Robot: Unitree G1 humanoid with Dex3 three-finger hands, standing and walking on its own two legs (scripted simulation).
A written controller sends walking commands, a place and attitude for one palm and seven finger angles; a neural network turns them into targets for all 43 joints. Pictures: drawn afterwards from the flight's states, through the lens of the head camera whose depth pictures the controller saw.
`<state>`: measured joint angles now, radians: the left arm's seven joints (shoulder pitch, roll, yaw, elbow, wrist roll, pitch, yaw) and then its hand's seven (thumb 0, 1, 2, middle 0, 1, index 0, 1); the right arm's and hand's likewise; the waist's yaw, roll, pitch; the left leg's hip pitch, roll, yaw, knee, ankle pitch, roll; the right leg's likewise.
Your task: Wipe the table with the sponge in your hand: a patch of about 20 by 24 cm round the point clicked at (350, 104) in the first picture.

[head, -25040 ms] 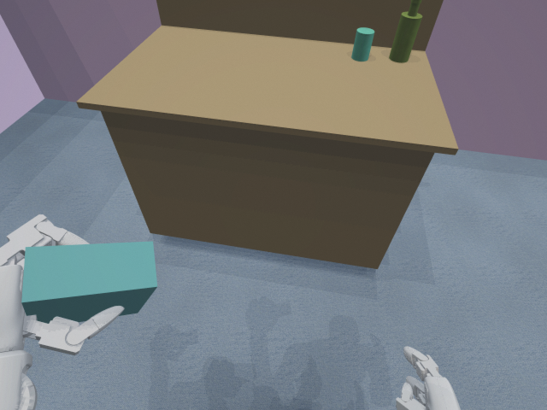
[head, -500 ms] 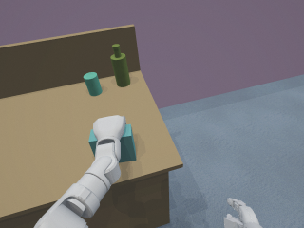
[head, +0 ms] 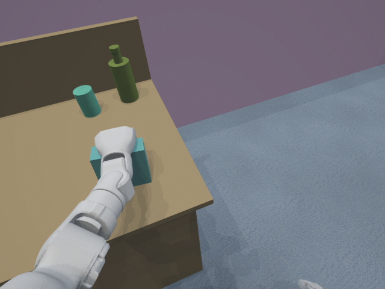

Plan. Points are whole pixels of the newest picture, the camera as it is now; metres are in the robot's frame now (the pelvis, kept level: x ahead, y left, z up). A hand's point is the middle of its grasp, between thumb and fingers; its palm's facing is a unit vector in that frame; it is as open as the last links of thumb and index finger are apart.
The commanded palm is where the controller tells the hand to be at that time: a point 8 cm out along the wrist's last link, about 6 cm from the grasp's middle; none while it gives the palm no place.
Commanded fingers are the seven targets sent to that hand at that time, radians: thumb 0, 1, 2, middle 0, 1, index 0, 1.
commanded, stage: wipe forward along the third lane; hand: left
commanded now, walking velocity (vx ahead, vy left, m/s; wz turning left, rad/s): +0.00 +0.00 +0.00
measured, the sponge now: (124, 170) +0.40 +0.19 +0.02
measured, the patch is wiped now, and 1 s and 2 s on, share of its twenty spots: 0.95 1.00 1.00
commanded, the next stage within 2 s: wipe back along the third lane in 0.74 s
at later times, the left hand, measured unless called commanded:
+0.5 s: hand (119, 145) +0.45 +0.20 +0.06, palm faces -0.10 -0.01 -0.99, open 9.6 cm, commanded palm +0.44 +0.22 +0.09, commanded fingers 0.00 0.10 1.30 -1.20 -1.60 -1.20 -1.60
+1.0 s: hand (115, 136) +0.49 +0.23 +0.05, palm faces -0.08 +0.00 -1.00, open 9.6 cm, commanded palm +0.45 +0.23 +0.09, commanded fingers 0.00 0.10 1.30 -1.20 -1.60 -1.20 -1.60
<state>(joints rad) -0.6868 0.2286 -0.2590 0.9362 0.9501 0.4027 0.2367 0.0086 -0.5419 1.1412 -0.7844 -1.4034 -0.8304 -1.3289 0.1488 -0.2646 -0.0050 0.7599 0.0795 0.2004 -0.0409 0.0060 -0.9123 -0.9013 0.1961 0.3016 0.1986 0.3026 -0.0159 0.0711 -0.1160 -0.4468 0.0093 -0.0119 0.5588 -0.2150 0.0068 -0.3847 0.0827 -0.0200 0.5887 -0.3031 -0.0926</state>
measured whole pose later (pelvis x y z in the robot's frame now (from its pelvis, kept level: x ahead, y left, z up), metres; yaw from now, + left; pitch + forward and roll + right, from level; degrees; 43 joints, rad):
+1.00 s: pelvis +0.02 +0.03 +0.00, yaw -1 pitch +13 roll -1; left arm -0.88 0.31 -0.17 1.14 0.99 0.36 0.28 0.01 -0.53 1.15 -0.77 -1.42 -0.81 -1.36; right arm 0.25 -0.27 -0.03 0.77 0.06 0.19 0.01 0.00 -0.91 -0.90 0.20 0.30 0.20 0.30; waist -0.09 0.06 -0.15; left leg -0.58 0.01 0.01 0.61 -0.26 0.02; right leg -0.49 0.08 0.01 0.57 -0.31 -0.05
